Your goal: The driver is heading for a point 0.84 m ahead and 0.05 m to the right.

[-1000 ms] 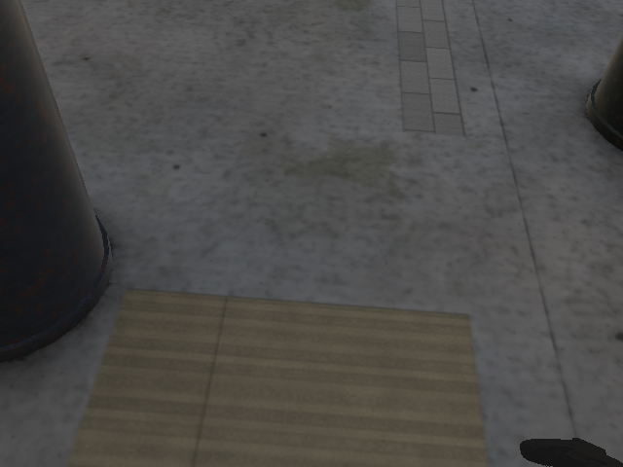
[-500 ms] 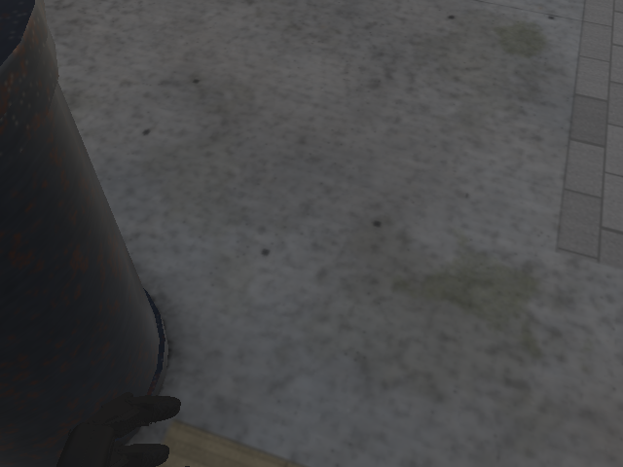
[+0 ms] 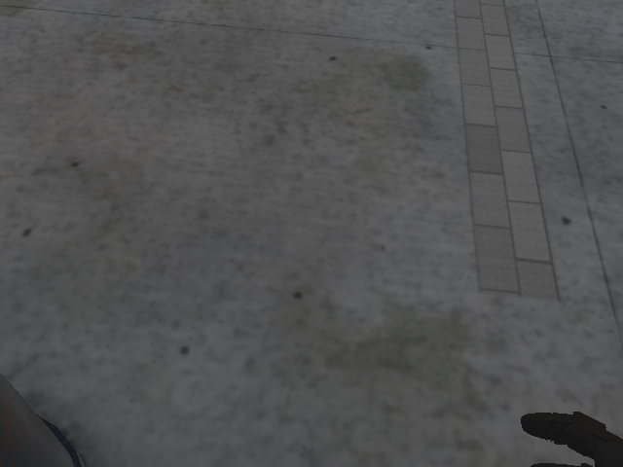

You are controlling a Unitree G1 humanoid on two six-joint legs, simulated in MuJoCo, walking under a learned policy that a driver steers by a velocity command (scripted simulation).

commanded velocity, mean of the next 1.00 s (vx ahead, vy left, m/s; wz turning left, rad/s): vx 0.02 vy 0.00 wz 0.02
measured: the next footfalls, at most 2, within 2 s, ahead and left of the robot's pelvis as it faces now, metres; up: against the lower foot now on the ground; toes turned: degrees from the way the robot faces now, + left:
right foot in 0.42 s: -0.04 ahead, -0.10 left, +0.00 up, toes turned -18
left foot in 0.90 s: -0.04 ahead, +0.11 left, +0.00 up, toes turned +6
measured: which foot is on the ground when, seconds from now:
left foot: down 0.00-0.42, up 0.44-0.88, down 0.90-1.00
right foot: up 0.00-0.40, down 0.42-0.90, up 0.92-1.00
